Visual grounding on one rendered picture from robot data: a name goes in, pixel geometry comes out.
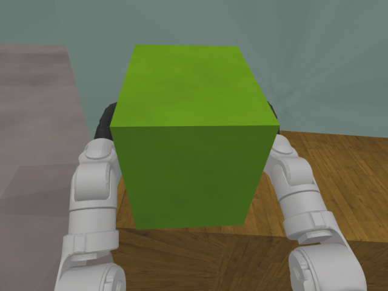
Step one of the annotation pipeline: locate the robot right upper arm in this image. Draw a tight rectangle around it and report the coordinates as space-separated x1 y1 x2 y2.
289 242 367 291

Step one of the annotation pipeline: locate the robot left hand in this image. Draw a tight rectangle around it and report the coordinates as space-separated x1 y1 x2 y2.
94 102 117 141

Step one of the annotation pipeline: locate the right robot forearm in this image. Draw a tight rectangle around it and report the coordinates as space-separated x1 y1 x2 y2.
263 134 367 289

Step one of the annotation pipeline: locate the carton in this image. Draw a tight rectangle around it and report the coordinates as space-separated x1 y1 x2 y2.
110 44 280 230

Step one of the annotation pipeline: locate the left robot forearm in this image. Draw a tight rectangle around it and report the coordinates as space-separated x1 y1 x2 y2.
54 138 119 291

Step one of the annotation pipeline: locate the robot left upper arm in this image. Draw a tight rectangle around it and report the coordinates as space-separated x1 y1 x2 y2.
56 263 126 291

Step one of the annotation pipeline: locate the pedestal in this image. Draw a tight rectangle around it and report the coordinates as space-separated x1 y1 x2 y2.
111 130 388 291

